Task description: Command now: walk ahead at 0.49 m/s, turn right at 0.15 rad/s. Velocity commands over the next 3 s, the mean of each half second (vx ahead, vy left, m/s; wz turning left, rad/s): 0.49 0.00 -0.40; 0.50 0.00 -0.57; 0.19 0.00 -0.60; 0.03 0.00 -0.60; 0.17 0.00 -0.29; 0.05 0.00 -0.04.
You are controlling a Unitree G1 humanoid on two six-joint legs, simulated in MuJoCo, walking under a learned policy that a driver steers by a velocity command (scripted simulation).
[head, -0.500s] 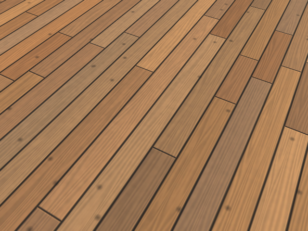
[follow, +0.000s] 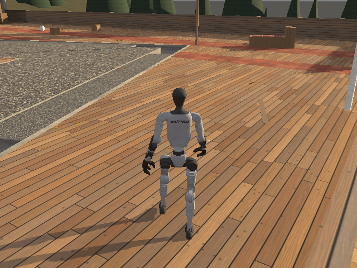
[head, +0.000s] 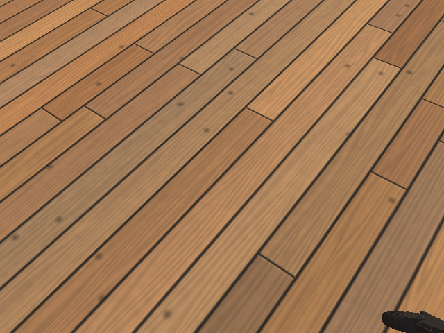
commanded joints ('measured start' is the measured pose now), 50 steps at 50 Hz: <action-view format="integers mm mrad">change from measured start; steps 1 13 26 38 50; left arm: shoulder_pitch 34 -37 -364 -154 -38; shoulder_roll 188 95 64 145 188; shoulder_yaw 50 37 24 63 78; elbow -26 -102 -250 -250 -178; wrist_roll -9 -16 -3 17 -7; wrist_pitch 8 35 38 7 27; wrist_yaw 12 9 -46 -17 26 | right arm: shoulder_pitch -130 115 204 106 -148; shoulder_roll -80 -90 -211 -175 -125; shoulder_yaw -21 -45 -88 -53 -30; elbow -111 24 122 21 -41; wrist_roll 4 -26 4 -18 -12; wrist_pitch -31 -39 -3 -47 -37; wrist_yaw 17 -18 -41 -36 -12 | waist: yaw -26 -84 -166 -100 -25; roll -114 69 -11 -88 -137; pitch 60 -45 78 -103 -9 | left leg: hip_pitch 17 478 696 8 153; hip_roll -32 192 221 42 -74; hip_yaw -1 -150 182 -71 -54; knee -79 -424 -409 569 -66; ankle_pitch -38 -187 35 -381 -4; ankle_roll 27 204 153 1 -54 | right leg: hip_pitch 0 -637 -731 -122 -239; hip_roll -296 -194 -159 -241 -165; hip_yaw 164 131 12 438 363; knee -1 981 447 44 101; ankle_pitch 443 11 262 293 228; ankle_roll -136 45 1 -251 -163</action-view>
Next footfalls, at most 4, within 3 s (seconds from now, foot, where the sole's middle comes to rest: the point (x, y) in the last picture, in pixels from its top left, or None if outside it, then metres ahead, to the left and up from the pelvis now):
0.10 left None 0.25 0.13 -0.78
0.62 right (318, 330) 0.48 -0.17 -0.78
1.10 left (297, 226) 0.82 -0.12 -0.78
1.54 right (361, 283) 0.64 -0.31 -0.78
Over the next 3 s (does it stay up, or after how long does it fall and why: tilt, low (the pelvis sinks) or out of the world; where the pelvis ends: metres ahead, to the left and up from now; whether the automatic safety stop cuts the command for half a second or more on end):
stays up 0.70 -0.32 0.00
